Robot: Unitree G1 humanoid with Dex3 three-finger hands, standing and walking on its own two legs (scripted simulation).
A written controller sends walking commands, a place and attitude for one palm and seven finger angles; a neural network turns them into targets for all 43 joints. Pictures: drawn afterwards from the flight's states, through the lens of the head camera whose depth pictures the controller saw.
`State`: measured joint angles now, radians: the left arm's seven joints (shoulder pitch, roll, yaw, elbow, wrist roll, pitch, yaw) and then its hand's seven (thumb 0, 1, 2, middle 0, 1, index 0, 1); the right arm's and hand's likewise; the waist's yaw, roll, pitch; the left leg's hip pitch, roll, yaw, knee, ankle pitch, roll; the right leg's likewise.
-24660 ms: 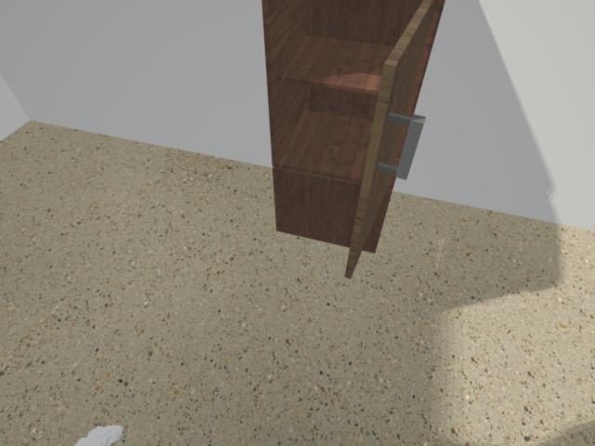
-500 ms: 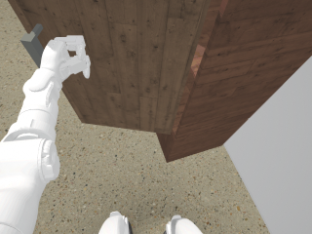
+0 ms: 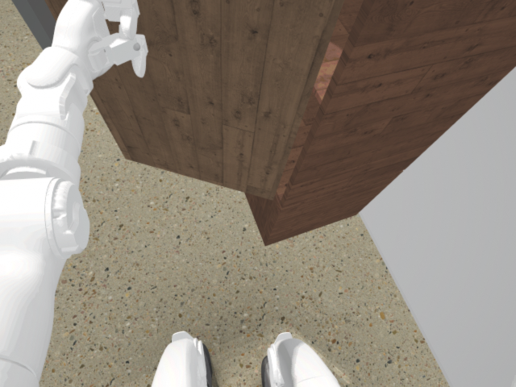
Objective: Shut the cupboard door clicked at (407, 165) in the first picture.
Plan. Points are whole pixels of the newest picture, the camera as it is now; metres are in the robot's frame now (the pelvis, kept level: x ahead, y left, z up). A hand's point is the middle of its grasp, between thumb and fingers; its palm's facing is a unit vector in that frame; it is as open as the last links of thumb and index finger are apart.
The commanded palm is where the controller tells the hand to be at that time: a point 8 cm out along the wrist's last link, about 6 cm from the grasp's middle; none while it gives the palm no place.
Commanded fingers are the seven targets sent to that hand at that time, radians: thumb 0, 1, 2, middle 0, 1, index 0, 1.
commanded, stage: pull the fist back off the door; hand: left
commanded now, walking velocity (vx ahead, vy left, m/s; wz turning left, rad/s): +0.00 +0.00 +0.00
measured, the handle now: (54, 21) +0.62 +0.21 +0.13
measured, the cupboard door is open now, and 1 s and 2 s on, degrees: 55 47 47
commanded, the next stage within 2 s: draw the hand back to the body in 0.96 s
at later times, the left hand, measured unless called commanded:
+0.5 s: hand (159, 44) +0.57 +0.07 +0.13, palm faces +0.11 -0.99 +0.00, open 3.1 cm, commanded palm +0.52 +0.12 +0.13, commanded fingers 0.00 0.90 0.90 -1.30 -1.50 -1.30 -1.50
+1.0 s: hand (171, 95) +0.48 +0.06 +0.13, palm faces +0.09 -1.00 -0.02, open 3.1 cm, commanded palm +0.46 +0.11 +0.13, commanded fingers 0.00 0.90 0.90 -1.30 -1.50 -1.30 -1.50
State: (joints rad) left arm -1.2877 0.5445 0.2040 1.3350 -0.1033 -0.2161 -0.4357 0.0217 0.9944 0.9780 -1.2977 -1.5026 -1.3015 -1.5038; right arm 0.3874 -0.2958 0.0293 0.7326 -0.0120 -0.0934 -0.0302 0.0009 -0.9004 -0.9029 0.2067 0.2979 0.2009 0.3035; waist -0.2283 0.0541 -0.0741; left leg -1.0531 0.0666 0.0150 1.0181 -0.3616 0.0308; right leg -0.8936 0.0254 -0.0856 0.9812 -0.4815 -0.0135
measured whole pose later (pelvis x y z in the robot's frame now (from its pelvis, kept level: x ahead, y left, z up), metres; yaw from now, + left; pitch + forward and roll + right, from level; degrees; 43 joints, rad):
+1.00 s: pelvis +0.02 -0.03 +0.03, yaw +1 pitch +12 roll +0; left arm -0.75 0.12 0.15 0.98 -0.07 -0.36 0.14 0.01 0.90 0.90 -1.30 -1.50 -1.30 -1.50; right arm 0.30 -0.26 -0.03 0.68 0.00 -0.01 0.04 0.00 -0.91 -0.90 0.20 0.30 0.20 0.30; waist -0.09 0.04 -0.10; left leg -0.70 0.05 0.04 0.81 -0.32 -0.01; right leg -0.57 0.02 -0.06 0.83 -0.47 -0.05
